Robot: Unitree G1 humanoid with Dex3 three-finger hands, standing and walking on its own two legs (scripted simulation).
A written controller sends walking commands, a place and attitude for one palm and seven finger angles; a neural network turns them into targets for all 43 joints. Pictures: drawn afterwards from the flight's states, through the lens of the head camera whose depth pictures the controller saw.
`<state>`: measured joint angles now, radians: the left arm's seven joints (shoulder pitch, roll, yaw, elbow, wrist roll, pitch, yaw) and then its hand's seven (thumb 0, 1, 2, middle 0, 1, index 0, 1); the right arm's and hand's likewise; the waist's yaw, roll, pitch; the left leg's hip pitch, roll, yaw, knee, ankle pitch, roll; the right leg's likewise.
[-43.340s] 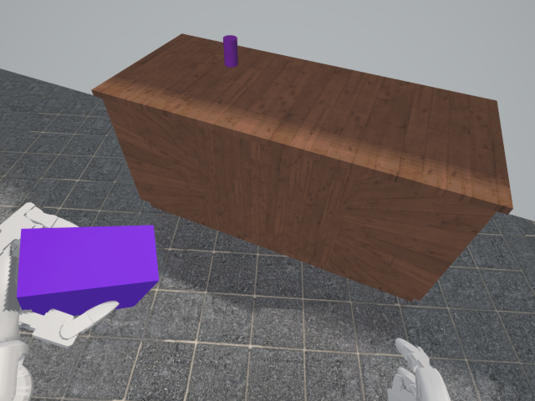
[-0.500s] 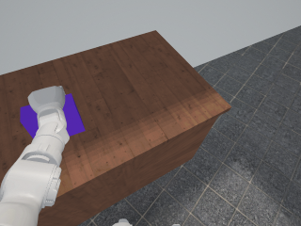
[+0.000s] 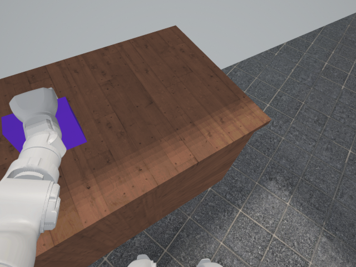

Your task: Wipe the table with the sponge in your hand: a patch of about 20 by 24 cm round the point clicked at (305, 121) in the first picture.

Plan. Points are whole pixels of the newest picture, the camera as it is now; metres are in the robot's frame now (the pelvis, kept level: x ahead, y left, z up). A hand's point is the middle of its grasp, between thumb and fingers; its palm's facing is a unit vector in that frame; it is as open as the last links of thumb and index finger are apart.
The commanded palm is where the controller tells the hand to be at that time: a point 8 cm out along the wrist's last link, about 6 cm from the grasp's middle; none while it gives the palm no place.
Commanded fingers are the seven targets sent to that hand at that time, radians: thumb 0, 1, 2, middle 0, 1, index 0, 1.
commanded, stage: slide back across to the first lane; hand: left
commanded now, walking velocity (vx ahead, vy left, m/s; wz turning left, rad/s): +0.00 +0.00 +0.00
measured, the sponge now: (51, 135) +0.44 +0.31 -0.03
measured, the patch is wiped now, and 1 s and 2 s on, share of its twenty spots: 0.95 0.95 0.95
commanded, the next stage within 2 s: wipe back along the first lane in 0.50 s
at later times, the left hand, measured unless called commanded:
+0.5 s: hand (13, 133) +0.42 +0.37 +0.02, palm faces -0.14 -0.05 -0.99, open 10.4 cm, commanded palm +0.40 +0.35 +0.07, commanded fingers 0.00 0.10 1.30 -1.20 -1.60 -1.20 -1.60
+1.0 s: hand (13, 146) +0.38 +0.36 +0.02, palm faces -0.10 -0.03 -0.99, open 10.5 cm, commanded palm +0.36 +0.33 +0.05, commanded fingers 0.00 0.10 1.30 -1.20 -1.60 -1.20 -1.60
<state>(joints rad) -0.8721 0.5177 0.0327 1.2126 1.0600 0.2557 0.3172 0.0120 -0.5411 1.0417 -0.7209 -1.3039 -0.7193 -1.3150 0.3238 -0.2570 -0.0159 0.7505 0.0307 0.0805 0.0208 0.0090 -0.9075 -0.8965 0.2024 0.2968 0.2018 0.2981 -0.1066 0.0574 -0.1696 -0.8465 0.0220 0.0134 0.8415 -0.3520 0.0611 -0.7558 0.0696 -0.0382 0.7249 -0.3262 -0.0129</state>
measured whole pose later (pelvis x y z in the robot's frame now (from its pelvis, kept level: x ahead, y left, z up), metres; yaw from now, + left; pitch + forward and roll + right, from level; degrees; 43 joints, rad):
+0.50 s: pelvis +0.02 +0.01 +0.01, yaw +2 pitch +17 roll -4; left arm -0.69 0.59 0.08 1.08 1.07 0.12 0.25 0.01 -0.53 1.04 -0.70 -1.33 -0.70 -1.34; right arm 0.27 -0.27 -0.03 0.73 0.04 0.09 0.02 0.01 -0.91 -0.90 0.20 0.30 0.20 0.30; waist -0.06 0.04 -0.15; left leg -0.72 0.00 0.00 0.78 -0.36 0.07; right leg -0.62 0.06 -0.05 0.65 -0.33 -0.01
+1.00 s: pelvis +0.02 +0.01 +0.01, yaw +2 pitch +15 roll -4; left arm -0.53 0.51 0.03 0.93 1.02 0.18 0.31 0.00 -0.51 1.04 -0.67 -1.36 -0.66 -1.37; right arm 0.26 -0.26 -0.03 0.73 0.06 0.13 0.03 0.01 -0.91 -0.90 0.20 0.30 0.20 0.30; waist -0.03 0.06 -0.15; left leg -0.66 0.00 0.00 0.76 -0.36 0.07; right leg -0.56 0.05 -0.04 0.64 -0.33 -0.01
